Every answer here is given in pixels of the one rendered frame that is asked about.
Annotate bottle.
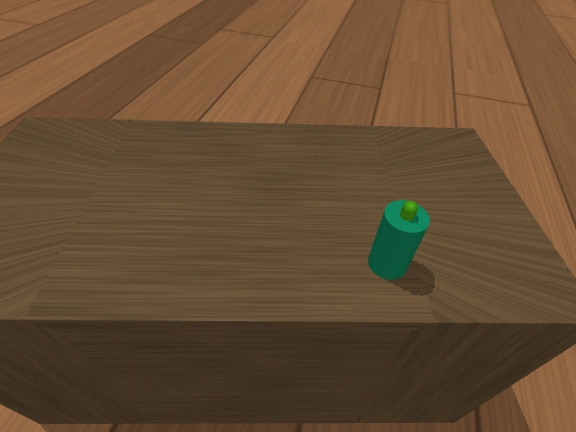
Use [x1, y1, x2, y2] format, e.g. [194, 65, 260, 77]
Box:
[368, 200, 430, 280]

